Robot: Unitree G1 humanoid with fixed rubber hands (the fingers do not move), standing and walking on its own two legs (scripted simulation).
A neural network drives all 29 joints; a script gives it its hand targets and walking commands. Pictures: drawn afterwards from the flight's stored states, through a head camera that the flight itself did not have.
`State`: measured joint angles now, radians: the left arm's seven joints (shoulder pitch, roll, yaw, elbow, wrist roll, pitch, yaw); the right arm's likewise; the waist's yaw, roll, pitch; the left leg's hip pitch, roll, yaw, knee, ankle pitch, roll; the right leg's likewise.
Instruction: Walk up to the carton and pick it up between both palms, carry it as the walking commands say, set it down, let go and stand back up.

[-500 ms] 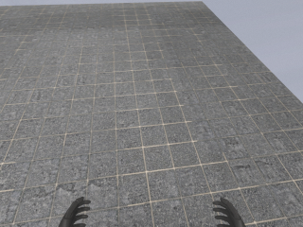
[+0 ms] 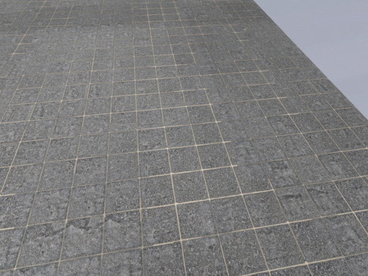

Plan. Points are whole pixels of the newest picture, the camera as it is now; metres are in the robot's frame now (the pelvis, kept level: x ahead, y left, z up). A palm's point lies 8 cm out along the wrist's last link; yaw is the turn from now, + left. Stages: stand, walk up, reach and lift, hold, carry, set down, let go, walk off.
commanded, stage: stand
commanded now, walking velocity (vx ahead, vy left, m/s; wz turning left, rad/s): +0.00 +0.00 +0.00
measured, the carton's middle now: out of the picture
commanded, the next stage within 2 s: walk up in 1.70 s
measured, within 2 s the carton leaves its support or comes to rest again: neither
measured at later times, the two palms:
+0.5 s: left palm out of the picture +0.01 +0.20 -0.14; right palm out of the picture +0.01 -0.21 -0.14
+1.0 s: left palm out of the picture +0.00 +0.19 -0.14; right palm out of the picture +0.00 -0.20 -0.14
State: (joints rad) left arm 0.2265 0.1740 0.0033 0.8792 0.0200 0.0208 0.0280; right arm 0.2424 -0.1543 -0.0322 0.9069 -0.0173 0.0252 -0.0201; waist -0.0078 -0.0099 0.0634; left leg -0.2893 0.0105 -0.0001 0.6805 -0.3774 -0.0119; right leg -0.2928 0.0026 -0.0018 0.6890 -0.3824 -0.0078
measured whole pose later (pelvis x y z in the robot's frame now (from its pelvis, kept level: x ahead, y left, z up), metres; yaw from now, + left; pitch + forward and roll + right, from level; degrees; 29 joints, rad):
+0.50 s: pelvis +0.01 +0.00 +0.01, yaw +0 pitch -2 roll +0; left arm 0.25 0.12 0.01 1.14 0.01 0.00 0.04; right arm 0.26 -0.10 -0.03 1.13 -0.02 0.01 -0.04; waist 0.00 -0.01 0.06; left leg -0.17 0.02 0.00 0.54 -0.33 -0.02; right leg -0.18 0.01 0.00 0.56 -0.34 -0.01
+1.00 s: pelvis +0.02 -0.01 +0.02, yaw +0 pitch -3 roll +0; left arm 0.26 0.10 0.01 1.20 0.01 0.00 0.05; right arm 0.27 -0.08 -0.02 1.20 -0.02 0.01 -0.05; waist 0.00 -0.01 0.05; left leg -0.13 0.03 -0.01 0.50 -0.32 -0.03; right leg -0.13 0.02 -0.02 0.50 -0.33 -0.02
